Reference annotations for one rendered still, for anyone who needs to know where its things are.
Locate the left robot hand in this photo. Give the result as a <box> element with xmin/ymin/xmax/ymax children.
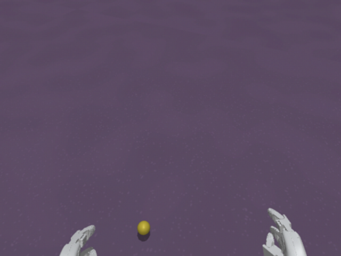
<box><xmin>59</xmin><ymin>225</ymin><xmax>97</xmax><ymax>256</ymax></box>

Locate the ball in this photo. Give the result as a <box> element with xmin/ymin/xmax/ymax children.
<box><xmin>137</xmin><ymin>221</ymin><xmax>150</xmax><ymax>235</ymax></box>

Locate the right robot hand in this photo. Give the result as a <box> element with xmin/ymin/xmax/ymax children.
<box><xmin>263</xmin><ymin>208</ymin><xmax>307</xmax><ymax>256</ymax></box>

